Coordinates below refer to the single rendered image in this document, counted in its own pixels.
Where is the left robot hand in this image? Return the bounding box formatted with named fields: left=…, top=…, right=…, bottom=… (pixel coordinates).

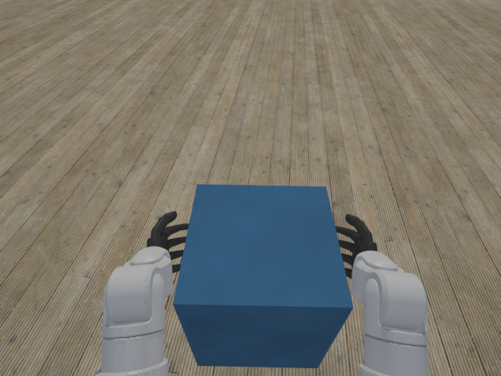
left=146, top=211, right=189, bottom=273

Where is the left robot forearm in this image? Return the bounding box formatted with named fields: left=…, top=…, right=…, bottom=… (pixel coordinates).
left=95, top=246, right=174, bottom=376

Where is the carton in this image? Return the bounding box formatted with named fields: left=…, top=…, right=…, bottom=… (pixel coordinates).
left=173, top=184, right=353, bottom=368

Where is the right robot forearm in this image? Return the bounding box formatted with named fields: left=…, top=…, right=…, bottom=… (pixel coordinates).
left=351, top=251, right=429, bottom=376

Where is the right robot hand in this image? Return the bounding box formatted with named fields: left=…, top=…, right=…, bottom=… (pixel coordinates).
left=335, top=214, right=377, bottom=278

